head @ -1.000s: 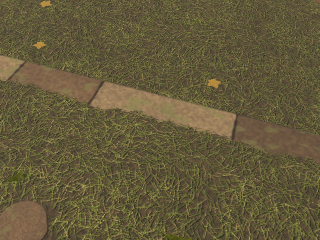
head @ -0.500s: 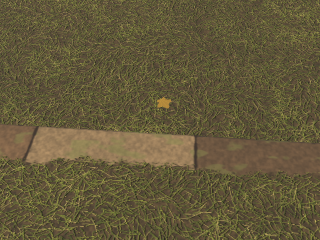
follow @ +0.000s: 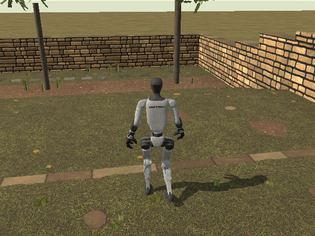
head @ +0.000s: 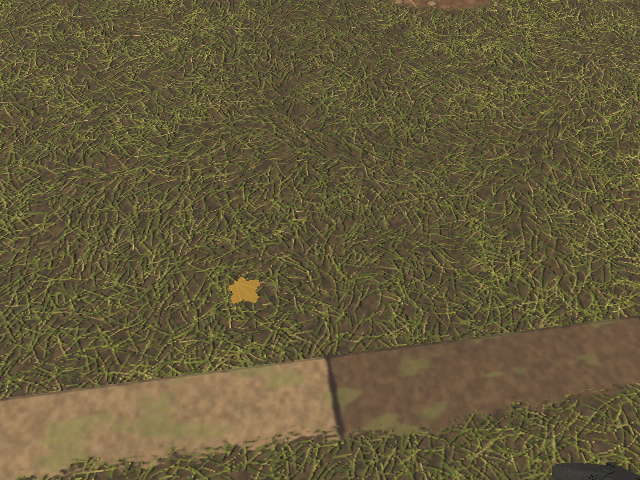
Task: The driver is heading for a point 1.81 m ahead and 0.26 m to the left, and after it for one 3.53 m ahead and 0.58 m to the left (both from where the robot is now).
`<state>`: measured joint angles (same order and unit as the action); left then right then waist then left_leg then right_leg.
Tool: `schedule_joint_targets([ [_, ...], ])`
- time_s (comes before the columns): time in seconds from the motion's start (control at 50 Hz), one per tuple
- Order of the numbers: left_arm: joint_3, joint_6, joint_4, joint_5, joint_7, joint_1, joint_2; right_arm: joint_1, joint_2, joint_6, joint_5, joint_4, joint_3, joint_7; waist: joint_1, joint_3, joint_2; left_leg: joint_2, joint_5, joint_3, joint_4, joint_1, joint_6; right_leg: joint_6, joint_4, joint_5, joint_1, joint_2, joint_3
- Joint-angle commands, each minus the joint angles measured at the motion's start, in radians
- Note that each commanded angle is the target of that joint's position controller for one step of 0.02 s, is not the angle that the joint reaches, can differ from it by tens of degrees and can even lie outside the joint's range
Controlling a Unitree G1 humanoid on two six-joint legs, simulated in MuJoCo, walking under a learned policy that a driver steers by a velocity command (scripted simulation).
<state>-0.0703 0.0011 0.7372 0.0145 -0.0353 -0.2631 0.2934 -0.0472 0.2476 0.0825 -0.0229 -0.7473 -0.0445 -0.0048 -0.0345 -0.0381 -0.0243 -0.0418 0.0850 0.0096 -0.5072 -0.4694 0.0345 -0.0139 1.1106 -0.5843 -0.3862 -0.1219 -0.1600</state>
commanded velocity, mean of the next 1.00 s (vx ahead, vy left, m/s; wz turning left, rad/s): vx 0.03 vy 0.00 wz -0.07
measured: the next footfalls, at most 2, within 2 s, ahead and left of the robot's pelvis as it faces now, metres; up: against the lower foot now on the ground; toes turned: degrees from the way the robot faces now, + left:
right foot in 0.26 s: +0.08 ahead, -0.14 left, +0.00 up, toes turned +0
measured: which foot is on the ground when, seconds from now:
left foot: down 0.00-1.00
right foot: up 0.00-0.24, down 0.26-1.00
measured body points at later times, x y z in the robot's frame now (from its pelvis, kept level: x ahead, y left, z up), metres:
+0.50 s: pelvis +0.06 -0.02 +0.01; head +0.06 -0.03 +0.46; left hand +0.17 +0.22 -0.11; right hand +0.16 -0.28 -0.12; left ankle +0.11 +0.10 -0.72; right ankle +0.04 -0.14 -0.72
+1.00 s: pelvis +0.08 -0.03 +0.01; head +0.09 -0.03 +0.46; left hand +0.14 +0.22 -0.13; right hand +0.15 -0.29 -0.14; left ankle +0.11 +0.10 -0.72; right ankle +0.04 -0.14 -0.72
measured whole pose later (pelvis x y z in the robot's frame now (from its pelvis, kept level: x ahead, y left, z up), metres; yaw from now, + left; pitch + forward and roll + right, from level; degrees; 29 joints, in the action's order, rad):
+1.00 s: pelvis +0.08 -0.03 +0.01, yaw -1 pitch -1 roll +0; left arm -0.04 0.02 0.92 -0.01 -0.03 -0.27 0.20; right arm -0.14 0.22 -0.01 0.00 -1.04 -0.04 0.03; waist 0.01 -0.04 0.00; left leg 0.02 0.24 0.01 -0.53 -0.27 -0.02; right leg 0.01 0.52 -0.34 -0.16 -0.02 -0.02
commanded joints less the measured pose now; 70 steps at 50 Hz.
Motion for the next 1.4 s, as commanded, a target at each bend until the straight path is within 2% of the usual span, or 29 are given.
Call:
schedule_joint_targets([
  [0.02, -0.036, -0.039, -0.048, -0.008, -0.014, -0.052, 0.133, -0.022, 0.087, -0.027, 0.003, 0.06, -0.01, 0.003, 0.025, 0.163, 0.084, 0.318, -0.074, 0.362, 0.179, 0.293, 0.199, -0.047, 0.137, 0.053, -0.194, 0.114, 0.009],
  [0.04, -0.028, -0.046, -0.05, -0.009, -0.012, -0.056, 0.1, -0.004, 0.099, -0.035, -0.006, 0.052, -0.01, 0.002, 0.005, 0.126, 0.113, 0.268, -0.048, 0.288, 0.214, 0.193, 0.181, -0.047, 0.066, 0.089, -0.12, 0.123, 0.041],
  [0.06, -0.018, -0.045, -0.046, -0.01, -0.011, -0.072, 0.065, 0.002, 0.104, -0.037, -0.009, 0.044, -0.012, 0.002, -0.005, 0.117, 0.143, 0.227, -0.057, 0.227, 0.229, 0.149, 0.171, -0.047, -0.025, 0.113, -0.063, 0.124, 0.074],
  [0.1, -0.004, -0.034, -0.039, -0.015, -0.01, -0.073, 0.028, -0.004, 0.109, -0.039, -0.005, 0.031, -0.015, 0.003, 0.002, 0.14, 0.168, 0.211, -0.141, 0.174, 0.223, 0.153, 0.181, -0.047, -0.189, 0.121, 0.013, 0.13, 0.112],
  [0.12, 0.001, -0.029, -0.04, -0.018, -0.009, -0.055, 0.023, -0.017, 0.117, -0.039, 0.0, 0.024, -0.018, 0.005, 0.015, 0.159, 0.172, 0.223, -0.153, 0.177, 0.217, 0.177, 0.19, -0.043, -0.258, 0.141, 0.038, 0.137, 0.114],
  [0.16, -0.001, -0.027, -0.038, -0.014, -0.006, -0.034, 0.041, -0.042, 0.133, -0.046, 0.009, 0.013, -0.022, 0.008, 0.031, 0.183, 0.174, 0.246, -0.077, 0.199, 0.213, 0.209, 0.2, -0.035, -0.362, 0.206, 0.082, 0.141, 0.118],
  [0.22, -0.004, -0.029, -0.019, -0.02, 0.003, -0.041, 0.04, -0.033, 0.125, -0.06, 0.022, 0.006, -0.013, 0.009, 0.006, 0.139, 0.157, 0.223, 0.182, 0.193, 0.208, 0.137, 0.155, 0.006, -0.592, 0.364, 0.208, 0.121, 0.152],
  [0.24, -0.004, -0.028, -0.026, -0.031, 0.005, -0.026, 0.048, -0.062, 0.105, -0.059, 0.023, -0.007, -0.005, 0.007, 0.007, 0.12, 0.14, 0.201, 0.27, 0.185, 0.206, 0.097, 0.107, 0.03, -0.651, 0.396, 0.249, 0.137, 0.129],
  [0.26, -0.007, -0.026, -0.042, -0.045, 0.002, -0.019, 0.082, -0.081, 0.084, -0.053, 0.015, -0.013, 0.004, 0.003, 0.017, 0.114, 0.082, 0.17, 0.334, 0.154, 0.162, 0.049, 0.05, 0.065, -0.679, 0.427, 0.289, 0.221, 0.037],
  [0.28, -0.021, -0.028, -0.034, -0.039, 0.0, 0.008, 0.141, -0.116, 0.076, -0.046, 0.006, -0.01, 0.001, -0.002, 0.077, 0.08, -0.061, 0.077, 0.332, 0.049, 0.121, 0.059, -0.002, 0.106, -0.682, 0.316, 0.193, 0.259, -0.011],
  [0.3, -0.007, -0.02, -0.029, -0.039, 0.007, 0.017, 0.073, -0.083, 0.074, -0.043, -0.001, -0.016, 0.003, -0.001, 0.058, 0.07, -0.094, 0.055, 0.234, 0.004, 0.07, 0.17, -0.034, 0.109, -0.736, 0.146, 0.072, 0.244, -0.012],
  [0.32, 0.006, -0.01, -0.027, -0.046, 0.011, 0.032, 0.035, -0.07, 0.071, -0.044, 0.0, -0.019, 0.002, 0.0, 0.061, 0.044, -0.102, 0.055, 0.178, 0.004, 0.051, 0.217, -0.039, 0.09, -0.763, 0.081, 0.017, 0.229, -0.006],
  [0.34, 0.007, -0.001, -0.026, -0.049, 0.013, 0.046, 0.035, -0.08, 0.067, -0.048, 0.003, -0.032, 0.002, 0.004, 0.067, 0.024, -0.105, 0.062, 0.152, 0.006, 0.043, 0.238, -0.033, 0.069, -0.764, 0.094, -0.009, 0.214, 0.007],
  [0.36, 0.007, 0.009, -0.027, -0.044, 0.014, 0.049, 0.037, -0.092, 0.081, -0.052, 0.003, -0.043, -0.001, 0.008, 0.065, 0.01, -0.095, 0.067, 0.139, 0.015, 0.041, 0.234, -0.024, 0.056, -0.754, 0.131, -0.009, 0.205, 0.019],
  [0.4, 0.006, 0.022, -0.014, -0.034, 0.012, 0.021, 0.045, -0.102, 0.083, -0.052, 0.005, -0.057, -0.003, 0.01, 0.06, 0.014, -0.05, 0.075, 0.112, 0.026, 0.045, 0.227, -0.01, 0.046, -0.716, 0.224, 0.027, 0.194, 0.035],
  [0.44, 0.006, 0.025, -0.006, -0.028, 0.008, 0.002, 0.046, -0.101, 0.079, -0.05, 0.008, -0.071, -0.002, 0.01, 0.052, 0.027, -0.022, 0.077, 0.076, 0.027, 0.041, 0.225, -0.01, 0.05, -0.69, 0.299, 0.06, 0.188, 0.042],
  [0.58, 0.009, 0.024, 0.018, -0.024, 0.007, -0.016, 0.03, -0.106, 0.081, -0.058, 0.017, -0.126, -0.006, 0.018, 0.047, 0.059, 0.023, 0.085, -0.036, 0.031, 0.015, 0.269, -0.014, 0.051, -0.658, 0.429, 0.101, 0.17, 0.065],
  [0.76, 0.009, 0.023, 0.074, -0.022, 0.005, -0.027, 0.016, -0.098, 0.086, -0.075, 0.022, -0.195, -0.012, 0.033, 0.049, 0.052, 0.02, 0.088, -0.067, 0.034, 0.009, 0.294, -0.015, 0.047, -0.665, 0.486, 0.121, 0.156, 0.086],
  [1.02, 0.016, 0.024, 0.175, -0.021, -0.002, -0.046, 0.007, -0.094, 0.076, -0.088, 0.023, -0.28, -0.015, 0.044, 0.05, 0.02, 0.019, 0.082, -0.029, 0.028, 0.038, 0.305, -0.02, 0.041, -0.704, 0.438, 0.124, 0.147, 0.102],
  [1.4, 0.035, 0.023, 0.289, -0.018, -0.003, -0.089, -0.021, -0.147, 0.053, -0.09, 0.024, -0.342, -0.007, 0.052, 0.046, -0.011, 0.022, 0.072, 0.016, 0.022, 0.065, 0.295, -0.024, 0.04, -0.739, 0.378, 0.116, 0.138, 0.118],
])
